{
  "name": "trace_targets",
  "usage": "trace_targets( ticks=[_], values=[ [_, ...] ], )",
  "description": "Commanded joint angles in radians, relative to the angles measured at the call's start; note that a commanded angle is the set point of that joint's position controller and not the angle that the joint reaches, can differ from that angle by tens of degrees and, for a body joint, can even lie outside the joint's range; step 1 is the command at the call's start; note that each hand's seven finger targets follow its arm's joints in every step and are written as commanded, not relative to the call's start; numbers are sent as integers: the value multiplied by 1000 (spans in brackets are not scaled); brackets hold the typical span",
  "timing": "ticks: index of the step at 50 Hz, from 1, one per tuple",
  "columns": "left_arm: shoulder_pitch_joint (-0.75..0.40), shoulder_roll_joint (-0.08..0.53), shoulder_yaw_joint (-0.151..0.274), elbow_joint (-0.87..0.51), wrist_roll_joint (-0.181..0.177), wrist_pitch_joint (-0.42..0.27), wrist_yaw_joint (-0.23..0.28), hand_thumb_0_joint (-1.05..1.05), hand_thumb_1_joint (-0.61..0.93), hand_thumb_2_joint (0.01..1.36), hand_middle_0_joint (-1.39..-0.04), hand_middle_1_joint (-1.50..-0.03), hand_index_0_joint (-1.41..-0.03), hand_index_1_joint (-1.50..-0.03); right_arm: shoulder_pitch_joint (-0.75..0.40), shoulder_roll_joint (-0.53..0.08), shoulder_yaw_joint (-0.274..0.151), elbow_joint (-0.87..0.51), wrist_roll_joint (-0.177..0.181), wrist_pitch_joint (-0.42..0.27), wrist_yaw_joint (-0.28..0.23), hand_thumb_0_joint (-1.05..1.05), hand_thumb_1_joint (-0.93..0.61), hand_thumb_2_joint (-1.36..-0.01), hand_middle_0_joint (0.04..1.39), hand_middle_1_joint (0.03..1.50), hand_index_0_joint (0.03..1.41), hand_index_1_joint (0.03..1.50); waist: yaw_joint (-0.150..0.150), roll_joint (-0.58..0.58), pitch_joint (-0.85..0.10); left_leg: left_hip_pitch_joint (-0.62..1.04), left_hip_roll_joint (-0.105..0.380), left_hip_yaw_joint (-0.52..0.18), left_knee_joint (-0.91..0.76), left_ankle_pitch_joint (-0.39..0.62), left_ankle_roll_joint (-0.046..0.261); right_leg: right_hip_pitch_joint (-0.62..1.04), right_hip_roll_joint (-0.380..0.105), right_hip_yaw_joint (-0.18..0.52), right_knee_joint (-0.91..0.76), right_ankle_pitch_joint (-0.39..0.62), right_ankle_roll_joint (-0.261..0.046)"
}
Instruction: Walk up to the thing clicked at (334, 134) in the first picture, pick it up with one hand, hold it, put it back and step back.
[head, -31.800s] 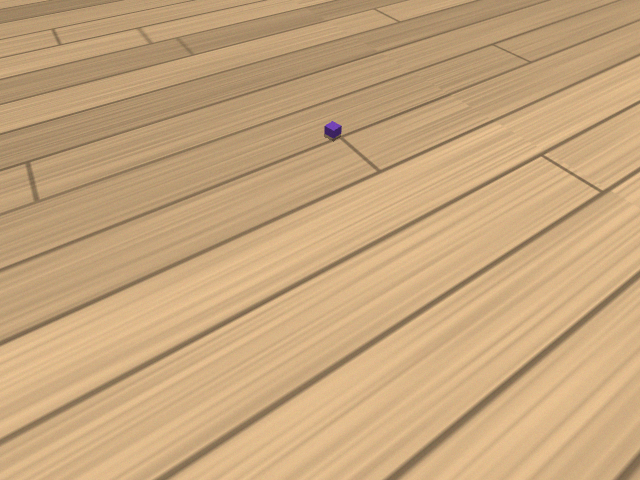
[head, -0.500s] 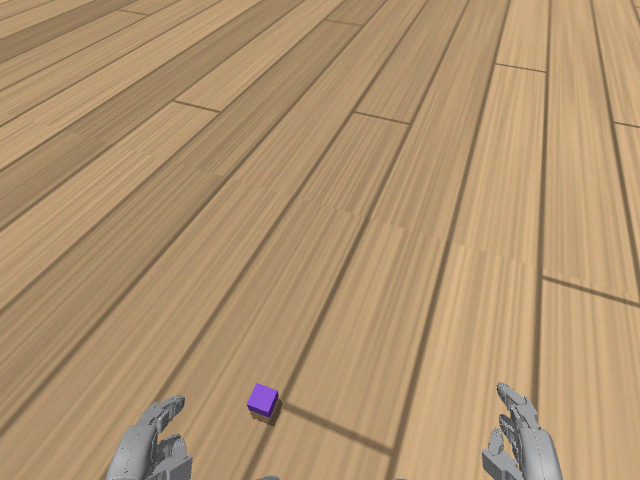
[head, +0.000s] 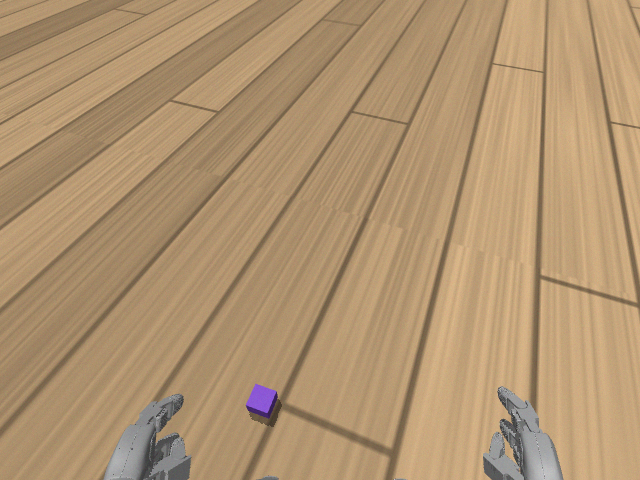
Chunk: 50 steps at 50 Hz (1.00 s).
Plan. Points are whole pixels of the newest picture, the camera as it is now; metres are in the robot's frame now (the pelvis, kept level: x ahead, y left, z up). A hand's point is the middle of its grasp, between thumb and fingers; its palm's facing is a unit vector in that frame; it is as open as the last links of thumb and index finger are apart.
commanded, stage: home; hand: left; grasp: from above
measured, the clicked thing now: (262, 401) +0.45 +0.19 -0.69
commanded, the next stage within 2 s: stand in 0.34 s
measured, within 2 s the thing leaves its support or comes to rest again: neither
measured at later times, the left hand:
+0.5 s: hand (184, 463) +0.17 +0.19 -0.06, palm faces +0.02 -0.96 -0.26, open 7.4 cm
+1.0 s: hand out of the picture +0.04 +0.23 -0.11, palm faces +0.05 -0.95 -0.32, open 7.4 cm
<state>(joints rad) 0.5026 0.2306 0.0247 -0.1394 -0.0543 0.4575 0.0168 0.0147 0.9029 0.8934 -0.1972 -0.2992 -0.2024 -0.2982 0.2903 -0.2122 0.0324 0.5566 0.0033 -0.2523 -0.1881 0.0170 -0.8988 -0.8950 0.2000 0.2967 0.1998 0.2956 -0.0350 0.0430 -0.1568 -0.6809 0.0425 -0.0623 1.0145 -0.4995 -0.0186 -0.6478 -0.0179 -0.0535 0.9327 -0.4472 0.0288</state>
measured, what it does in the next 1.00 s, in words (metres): rises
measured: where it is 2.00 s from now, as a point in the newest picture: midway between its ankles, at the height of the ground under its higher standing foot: outside the picture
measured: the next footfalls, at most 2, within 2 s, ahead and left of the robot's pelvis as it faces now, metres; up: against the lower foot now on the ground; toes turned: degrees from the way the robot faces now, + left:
none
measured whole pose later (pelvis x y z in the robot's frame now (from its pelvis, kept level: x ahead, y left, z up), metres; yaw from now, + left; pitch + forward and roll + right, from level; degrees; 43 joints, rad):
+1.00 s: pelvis +0.00 +0.00 +0.05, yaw +1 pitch -3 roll -1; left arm 0.23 0.28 0.03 1.00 0.03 0.02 0.03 0.01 0.90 0.89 -0.20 -0.30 -0.20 -0.30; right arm 0.19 -0.28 -0.03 1.01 -0.04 -0.01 -0.02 0.01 -0.90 -0.89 0.20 0.30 0.20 0.30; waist 0.02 0.01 0.05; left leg -0.22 0.01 -0.03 0.57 -0.30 -0.01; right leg -0.21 -0.05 -0.04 0.53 -0.27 0.04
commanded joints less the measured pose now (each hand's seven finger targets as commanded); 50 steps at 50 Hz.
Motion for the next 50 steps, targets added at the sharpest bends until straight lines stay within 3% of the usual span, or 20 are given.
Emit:
trace_targets(
  ticks=[1,4,8,15,16,19,21,22,23,24,25,26,27,28,31,33,35,38,42,50],
  values=[
    [-25,91,64,-181,5,-48,11,0,900,899,-199,-297,-199,-297,-68,-128,-57,-166,2,-57,-10,0,-900,-900,200,300,200,300,-7,24,-89,80,-36,18,-179,216,22,52,38,-22,-133,158,-29],
    [-53,115,75,-219,8,-49,12,0,900,899,-199,-298,-199,-297,-71,-124,-55,-168,3,-56,-12,0,-900,-900,200,300,200,300,0,7,-70,56,-41,21,-176,171,28,49,33,-19,-148,126,-24],
    [-18,86,58,-176,7,-44,11,0,900,899,-199,-298,-199,-297,-71,-122,-52,-170,3,-57,-14,0,-900,-900,200,300,200,300,-5,-5,-73,64,-40,22,-175,180,29,53,34,-17,-147,138,-25],
    [-18,90,55,-171,8,-43,10,0,900,899,-199,-297,-199,-297,-72,-125,-52,-166,5,-53,-11,0,-900,-900,200,300,200,300,1,20,-57,66,-32,6,-188,192,23,41,37,-24,-135,142,-27],
    [-63,122,75,-241,10,-50,15,0,900,899,-199,-298,-199,-297,-64,-123,-54,-167,3,-52,-12,0,-900,-900,200,300,200,300,0,29,-84,76,-35,13,-184,192,24,49,37,-21,-134,145,-29],
    [-6,79,49,-172,4,-43,10,0,900,899,-199,-297,-199,-297,-65,-121,-51,-166,3,-51,-10,0,-900,-900,200,300,200,300,-4,12,-75,71,-37,17,-174,213,24,52,37,-23,-134,157,-28],
    [-15,91,60,-180,3,-41,11,0,900,899,-199,-297,-199,-297,-72,-126,-54,-174,4,-51,-9,0,-900,-900,200,300,200,300,-2,7,-73,64,-36,13,-178,205,25,52,38,-25,-135,153,-26],
    [-329,182,66,170,119,-258,50,0,900,899,-199,-298,-199,-297,-130,-246,-95,69,-122,61,51,0,-900,-900,200,300,200,300,63,-35,152,104,12,-34,-271,389,73,209,-29,40,-141,157,-60],
    [-224,199,85,329,123,-326,45,0,899,900,-200,-300,-200,-300,-141,-261,-111,82,-124,107,82,0,-900,-900,200,300,200,300,76,-78,80,155,2,-1,-261,390,86,239,-47,102,-185,148,-92],
    [-204,214,84,380,133,-359,41,0,899,900,-200,-300,-200,-300,-137,-257,-110,70,-124,129,104,0,-900,-900,200,300,200,300,63,-112,57,193,-9,12,-246,368,87,231,-62,131,-211,144,-108],
    [-230,214,72,413,131,-377,32,0,899,900,-200,-300,-200,-300,-116,-251,-106,70,-122,143,119,0,-900,-900,200,300,200,300,40,-68,61,200,-12,-7,-264,346,83,216,-46,122,-208,162,-108],
    [-241,212,66,454,125,-394,28,0,899,900,-200,-300,-200,-300,-117,-240,-101,86,-102,149,135,0,-900,-900,200,300,200,300,49,-15,33,241,-13,-17,-287,329,87,263,-55,117,-195,196,-97],
    [-265,215,64,494,120,-409,25,0,899,900,-200,-300,-200,-300,-108,-219,-101,114,-74,152,152,0,-900,-900,200,300,200,300,51,-7,15,263,-14,-12,-307,317,89,298,-64,107,-197,216,-83],
    [-264,210,69,530,115,-411,23,0,899,900,-200,-300,-200,-300,-128,-224,-107,122,-65,158,161,0,-900,-900,200,300,200,300,67,-58,28,282,-18,2,-309,309,82,281,-70,117,-215,209,-83],
    [-301,207,66,656,107,-427,26,0,899,900,-200,-300,-200,-300,-144,-218,-117,168,-50,176,171,0,-900,-900,200,300,200,300,66,-81,50,296,-18,-6,-334,273,72,293,-82,120,-285,179,-72],
    [-320,208,68,720,108,-443,25,0,899,900,-200,-300,-200,-300,-142,-223,-121,196,-58,188,172,0,-900,-900,200,300,200,300,54,-66,57,328,-7,-16,-356,266,75,296,-82,115,-302,182,-66],
    [-320,200,67,780,103,-454,27,0,899,900,-200,-300,-200,-300,-141,-232,-122,222,-59,191,170,0,-900,-900,200,300,200,300,60,-2,59,343,19,-50,-407,324,80,345,-67,83,-292,249,-52],
    [-310,193,64,868,98,-458,27,0,899,900,-200,-300,-200,-300,-162,-244,-120,260,-58,201,164,0,-900,-900,200,300,200,300,71,40,108,340,43,-86,-492,299,84,374,-55,67,-330,225,-45],
    [-311,216,65,967,96,-468,27,0,899,900,-200,-300,-200,-300,-140,-248,-117,312,-47,214,155,0,-900,-900,200,300,200,300,56,-19,130,387,32,-64,-524,320,67,423,-74,85,-410,281,-52],
    [-323,234,54,1105,87,-472,29,0,899,900,-200,-300,-200,-300,-134,-253,-106,401,-36,226,152,0,-900,-900,200,300,200,300,47,-30,169,470,40,-55,-617,329,53,481,-93,96,-534,288,-44]
  ],
)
